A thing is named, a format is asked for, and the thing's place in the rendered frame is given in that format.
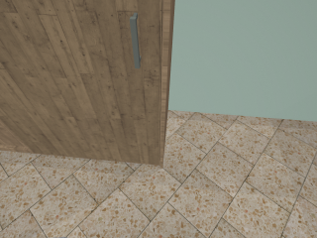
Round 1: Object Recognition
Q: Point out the handle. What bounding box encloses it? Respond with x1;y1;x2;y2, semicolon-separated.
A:
129;12;142;69

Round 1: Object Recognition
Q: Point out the wardrobe door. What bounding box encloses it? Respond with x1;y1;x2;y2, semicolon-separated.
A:
0;0;163;165
0;120;27;147

